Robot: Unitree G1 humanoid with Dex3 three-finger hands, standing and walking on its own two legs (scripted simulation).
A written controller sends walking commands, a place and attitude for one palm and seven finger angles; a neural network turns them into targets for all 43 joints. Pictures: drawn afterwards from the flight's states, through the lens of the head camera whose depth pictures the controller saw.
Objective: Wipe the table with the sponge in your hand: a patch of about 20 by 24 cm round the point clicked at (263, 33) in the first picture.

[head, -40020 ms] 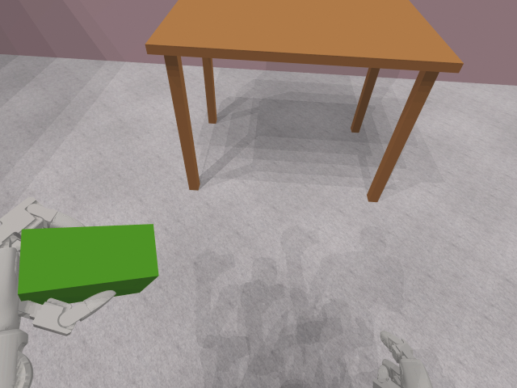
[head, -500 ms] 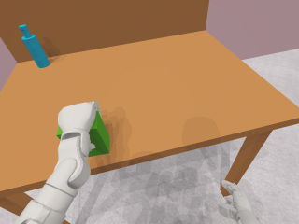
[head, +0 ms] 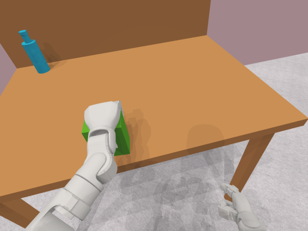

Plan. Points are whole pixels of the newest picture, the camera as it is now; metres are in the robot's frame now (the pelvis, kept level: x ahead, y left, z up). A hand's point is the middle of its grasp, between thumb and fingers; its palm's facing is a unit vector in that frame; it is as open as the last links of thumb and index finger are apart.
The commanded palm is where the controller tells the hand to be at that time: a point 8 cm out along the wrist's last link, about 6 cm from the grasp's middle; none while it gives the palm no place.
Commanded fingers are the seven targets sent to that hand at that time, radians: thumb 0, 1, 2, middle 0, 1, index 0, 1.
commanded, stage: wipe forward along the third lane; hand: left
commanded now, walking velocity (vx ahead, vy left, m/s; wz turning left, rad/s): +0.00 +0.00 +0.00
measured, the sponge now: (110, 140) +0.34 +0.19 +0.05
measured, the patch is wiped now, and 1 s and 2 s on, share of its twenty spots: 0.80 1.00 1.00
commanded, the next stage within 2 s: wipe back along the third lane in 1.56 s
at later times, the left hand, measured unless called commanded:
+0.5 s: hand (108, 117) +0.38 +0.20 +0.10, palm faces +0.03 -0.01 -1.00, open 10.1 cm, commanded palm +0.36 +0.21 +0.13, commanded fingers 0.00 0.10 1.30 -1.20 -1.60 -1.20 -1.60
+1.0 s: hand (106, 106) +0.43 +0.22 +0.10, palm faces -0.02 +0.03 -1.00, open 10.1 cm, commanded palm +0.41 +0.23 +0.13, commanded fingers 0.00 0.10 1.30 -1.20 -1.60 -1.20 -1.60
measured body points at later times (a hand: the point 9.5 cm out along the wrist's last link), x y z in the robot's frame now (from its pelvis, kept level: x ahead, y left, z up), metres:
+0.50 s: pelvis -0.01 -0.01 +0.00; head -0.01 -0.04 +0.45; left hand +0.38 +0.20 +0.16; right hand +0.18 -0.25 -0.12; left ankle -0.05 +0.13 -0.74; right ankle +0.04 -0.11 -0.74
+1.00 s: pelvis -0.01 -0.01 +0.00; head +0.01 -0.03 +0.45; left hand +0.43 +0.22 +0.16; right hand +0.11 -0.26 -0.14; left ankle -0.06 +0.13 -0.74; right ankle +0.04 -0.11 -0.74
